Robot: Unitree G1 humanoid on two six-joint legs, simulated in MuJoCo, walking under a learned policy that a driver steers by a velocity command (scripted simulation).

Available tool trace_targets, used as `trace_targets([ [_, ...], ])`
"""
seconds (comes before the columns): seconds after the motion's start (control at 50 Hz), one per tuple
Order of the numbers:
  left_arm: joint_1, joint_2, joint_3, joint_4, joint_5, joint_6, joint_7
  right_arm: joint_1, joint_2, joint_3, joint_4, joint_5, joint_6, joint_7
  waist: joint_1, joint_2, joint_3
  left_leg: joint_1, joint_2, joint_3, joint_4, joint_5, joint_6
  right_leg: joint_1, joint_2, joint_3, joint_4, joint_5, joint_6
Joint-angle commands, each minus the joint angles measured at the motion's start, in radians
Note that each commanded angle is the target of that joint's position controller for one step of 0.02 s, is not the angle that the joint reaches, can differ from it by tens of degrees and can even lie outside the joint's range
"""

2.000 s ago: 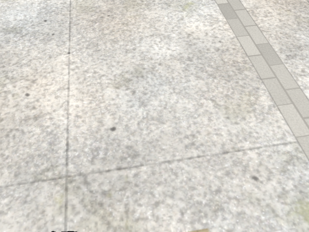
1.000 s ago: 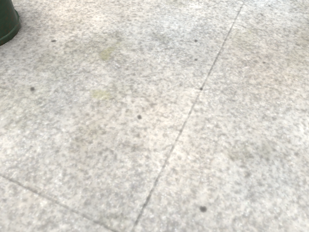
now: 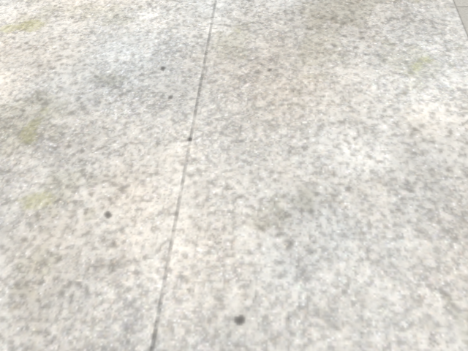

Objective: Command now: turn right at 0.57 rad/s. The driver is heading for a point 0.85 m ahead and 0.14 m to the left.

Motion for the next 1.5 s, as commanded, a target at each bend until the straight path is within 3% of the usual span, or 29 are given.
trace_targets([
  [0.02,-0.021,0.174,0.054,-0.078,0.002,-0.005,0.008,-0.039,-0.077,-0.018,-0.065,0.004,-0.025,0.004,0.006,-0.161,-0.107,-0.048,-0.006,-0.010,-0.091,-0.007,0.001,0.180,-0.236,0.334,-0.132,-0.028,-0.107],
  [0.16,-0.035,0.150,0.037,-0.080,0.011,0.006,-0.010,-0.014,-0.083,-0.009,-0.048,0.011,-0.051,0.035,0.016,-0.164,-0.129,0.151,0.001,0.030,-0.283,-0.052,0.036,0.177,-0.244,0.372,-0.069,0.189,-0.135],
  [0.22,-0.040,0.118,0.022,-0.072,-0.001,0.007,-0.010,0.039,-0.078,-0.006,-0.028,-0.003,-0.062,0.050,-0.030,-0.122,-0.121,0.359,0.033,0.031,-0.576,0.213,0.082,0.114,-0.187,0.336,-0.025,0.165,-0.069],
  [0.24,0.000,0.093,0.013,-0.068,0.015,-0.001,-0.011,0.042,-0.124,-0.010,-0.041,-0.022,-0.063,0.047,-0.006,-0.017,-0.140,0.451,0.158,-0.074,-0.582,0.373,0.130,0.046,-0.137,0.266,0.052,0.006,-0.014],
  [0.26,0.067,0.087,0.014,-0.062,0.016,-0.013,-0.016,-0.001,-0.172,-0.014,-0.046,-0.034,-0.054,0.042,0.062,0.175,-0.111,0.460,0.276,-0.189,-0.573,0.566,0.242,-0.046,-0.005,0.102,0.160,-0.270,0.046],
  [0.28,0.024,0.122,0.023,-0.068,0.022,-0.020,-0.014,0.011,-0.117,-0.002,-0.039,-0.038,-0.052,0.042,0.021,0.220,-0.106,0.391,0.349,-0.278,-0.610,0.524,0.338,-0.047,-0.013,0.034,0.220,-0.358,0.096],
  [0.3,-0.014,0.156,0.036,-0.068,0.019,-0.020,-0.012,-0.001,-0.101,0.003,-0.042,-0.025,-0.053,0.041,-0.003,0.189,-0.092,0.395,0.336,-0.271,-0.612,0.470,0.349,-0.059,-0.038,0.014,0.309,-0.375,0.127],
  [0.36,-0.011,0.120,0.038,-0.047,0.011,0.001,-0.010,-0.007,-0.111,0.007,-0.034,-0.001,-0.048,0.032,-0.010,0.129,-0.075,0.405,0.291,-0.196,-0.582,0.494,0.319,-0.105,-0.079,-0.018,0.471,-0.371,0.184],
  [0.42,-0.013,0.029,0.007,-0.032,0.007,-0.001,-0.017,-0.016,-0.094,0.014,-0.025,-0.003,-0.029,0.040,-0.016,0.149,-0.075,0.383,0.195,-0.077,-0.544,0.557,0.277,-0.014,-0.101,-0.100,0.283,-0.313,0.189],
  [0.46,-0.007,0.028,0.008,-0.020,0.001,-0.004,-0.020,0.007,-0.091,0.018,-0.015,-0.001,-0.018,0.045,-0.017,0.167,-0.096,0.401,0.181,-0.067,-0.517,0.564,0.274,0.067,-0.096,-0.134,0.098,-0.188,0.179],
  [0.5,0.005,0.053,0.013,-0.007,0.011,-0.006,-0.020,0.049,-0.078,0.025,-0.002,0.006,-0.023,0.050,-0.016,0.142,-0.100,0.372,0.160,-0.066,-0.514,0.454,0.221,0.193,-0.101,-0.123,-0.098,0.040,0.149],
  [0.54,-0.003,0.155,0.033,-0.017,0.023,-0.003,-0.009,0.110,-0.072,0.031,0.006,-0.018,-0.051,0.064,-0.074,-0.043,-0.117,0.295,0.080,0.010,-0.500,0.231,0.126,0.261,-0.193,-0.032,0.007,0.231,0.080],
  [0.56,0.005,0.114,0.028,-0.009,0.026,-0.005,-0.017,0.076,-0.067,0.035,0.013,-0.019,-0.055,0.064,-0.040,-0.076,-0.116,0.340,0.051,0.058,-0.485,0.147,0.089,0.185,-0.178,-0.034,0.002,0.091,0.052],
  [0.58,0.000,0.080,0.018,-0.010,0.029,-0.010,-0.023,0.036,-0.073,0.034,0.010,-0.015,-0.053,0.062,-0.026,-0.059,-0.080,0.340,0.045,0.067,-0.464,0.130,0.074,0.145,-0.172,-0.025,-0.020,0.030,0.048],
  [0.64,-0.002,0.068,0.009,-0.003,0.030,-0.029,-0.019,0.035,-0.055,0.036,0.015,-0.010,-0.036,0.048,-0.030,-0.082,-0.033,0.332,0.047,0.065,-0.448,0.170,0.074,0.095,-0.165,-0.025,-0.033,0.019,0.061],
  [1.08,0.063,0.021,-0.012,0.073,0.020,-0.052,-0.011,0.131,-0.058,0.028,0.182,-0.001,-0.023,0.011,-0.031,-0.026,-0.013,0.348,0.052,0.059,-0.458,0.201,0.041,0.097,-0.138,-0.050,-0.032,0.032,0.054],
  [1.14,0.101,0.067,0.004,0.098,0.010,-0.041,-0.004,0.143,-0.043,0.029,0.204,0.009,-0.023,0.009,-0.012,-0.097,0.014,0.266,-0.021,0.147,-0.362,-0.113,0.058,0.082,-0.153,0.010,-0.109,-0.441,0.004],
  [1.18,0.145,0.114,0.015,0.108,0.001,-0.045,-0.002,0.094,-0.031,0.032,0.172,0.019,-0.050,0.016,0.012,-0.205,0.090,0.114,-0.019,0.175,-0.217,-0.166,0.082,0.077,-0.301,0.233,-0.241,-0.696,-0.090],
  [1.2,0.158,0.126,0.018,0.116,-0.006,-0.053,0.000,0.068,-0.032,0.033,0.157,0.026,-0.068,0.023,0.019,-0.217,0.133,0.088,0.010,0.144,-0.164,-0.160,0.104,0.043,-0.358,0.324,-0.282,-0.705,-0.131],
  [1.24,0.125,0.119,0.015,0.117,-0.009,-0.069,0.000,0.082,-0.025,0.033,0.157,0.039,-0.098,0.042,-0.009,-0.216,0.149,0.078,0.050,0.119,-0.197,-0.200,0.153,0.059,-0.384,0.327,-0.278,-0.590,-0.142],
  [1.28,0.026,0.105,0.009,0.096,-0.023,-0.064,-0.004,0.229,-0.021,0.028,0.227,0.037,-0.118,0.061,-0.095,-0.164,0.090,0.381,0.016,0.165,-0.444,-0.015,0.180,-0.046,-0.291,0.161,-0.198,-0.441,-0.075],
  [1.3,-0.002,0.071,0.000,0.086,-0.016,-0.065,-0.004,0.324,-0.040,0.017,0.276,0.023,-0.120,0.065,-0.127,-0.105,0.051,0.527,0.017,0.125,-0.475,0.059,0.168,-0.111,-0.219,0.065,-0.072,-0.334,-0.031],
  [1.32,-0.031,-0.008,-0.023,0.058,-0.004,-0.074,-0.007,0.442,-0.112,0.000,0.299,0.017,-0.122,0.063,-0.157,0.119,0.004,0.646,0.205,-0.179,-0.631,-0.105,0.225,-0.233,-0.100,-0.103,0.254,-0.267,0.047],
  [1.34,-0.041,0.018,-0.011,0.011,-0.024,-0.091,0.004,0.494,-0.215,-0.017,0.296,0.007,-0.130,0.079,-0.156,0.313,0.016,0.678,0.395,-0.591,-0.782,-0.221,0.368,-0.408,-0.031,-0.110,0.492,-0.416,0.069],
  [1.36,-0.005,0.070,0.002,0.029,-0.041,-0.104,0.001,0.400,-0.151,0.004,0.268,0.001,-0.138,0.079,-0.108,0.185,0.072,0.632,0.416,-0.589,-0.785,-0.263,0.392,-0.473,-0.101,-0.038,0.635,-0.396,0.053],
  [1.38,0.020,0.072,0.003,0.052,-0.042,-0.115,-0.010,0.336,-0.098,0.018,0.243,0.007,-0.138,0.073,-0.083,0.125,0.107,0.619,0.369,-0.466,-0.776,-0.254,0.358,-0.504,-0.143,-0.035,0.668,-0.282,0.034],
  [1.4,0.026,0.064,0.005,0.069,-0.030,-0.123,-0.017,0.301,-0.094,0.021,0.230,0.010,-0.135,0.071,-0.071,0.093,0.097,0.622,0.324,-0.366,-0.785,-0.195,0.320,-0.508,-0.171,-0.063,0.654,-0.192,0.024],
  [1.46,-0.021,0.047,0.009,0.069,-0.007,-0.127,-0.039,0.336,-0.036,0.045,0.241,0.005,-0.117,0.068,-0.079,0.099,0.061,0.628,0.240,-0.150,-0.796,0.150,0.267,-0.462,-0.205,-0.123,0.571,-0.027,0.041],
  [1.5,-0.059,0.020,0.001,0.056,-0.005,-0.122,-0.047,0.371,-0.051,0.046,0.251,0.006,-0.108,0.059,-0.087,0.087,0.052,0.629,0.220,-0.070,-0.793,0.327,0.272,-0.460,-0.200,-0.159,0.498,0.022,0.067],
])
